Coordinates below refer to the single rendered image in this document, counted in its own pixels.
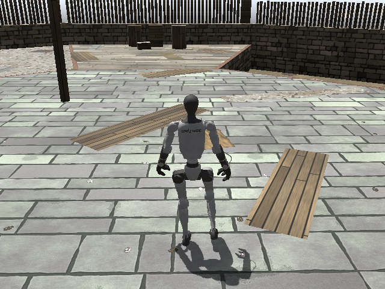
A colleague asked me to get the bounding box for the humanoid robot torso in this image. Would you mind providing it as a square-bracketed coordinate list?
[178, 118, 206, 181]

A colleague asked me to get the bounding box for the left robot hand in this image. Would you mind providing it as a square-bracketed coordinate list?
[156, 164, 170, 176]

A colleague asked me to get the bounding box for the right robot forearm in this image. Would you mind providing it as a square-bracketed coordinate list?
[216, 145, 229, 170]

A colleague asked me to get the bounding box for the right robot upper arm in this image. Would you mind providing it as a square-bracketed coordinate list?
[204, 120, 221, 154]

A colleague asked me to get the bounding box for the left robot forearm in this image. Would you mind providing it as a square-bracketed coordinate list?
[158, 145, 168, 167]

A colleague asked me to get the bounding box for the left robot upper arm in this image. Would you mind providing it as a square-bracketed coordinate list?
[162, 121, 179, 154]

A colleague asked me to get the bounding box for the right robot hand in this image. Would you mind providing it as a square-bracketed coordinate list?
[217, 167, 231, 181]

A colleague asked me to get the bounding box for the robot head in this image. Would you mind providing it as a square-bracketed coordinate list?
[181, 95, 201, 123]

